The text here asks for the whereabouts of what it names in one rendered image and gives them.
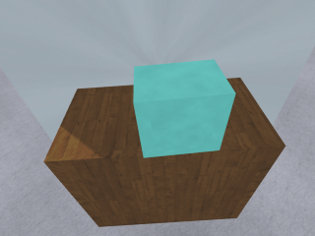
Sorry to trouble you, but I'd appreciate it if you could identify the carton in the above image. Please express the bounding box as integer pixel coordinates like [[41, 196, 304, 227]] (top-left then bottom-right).
[[133, 59, 236, 158]]

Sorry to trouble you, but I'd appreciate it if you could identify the pedestal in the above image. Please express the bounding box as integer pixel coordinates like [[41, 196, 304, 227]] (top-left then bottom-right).
[[43, 78, 285, 227]]

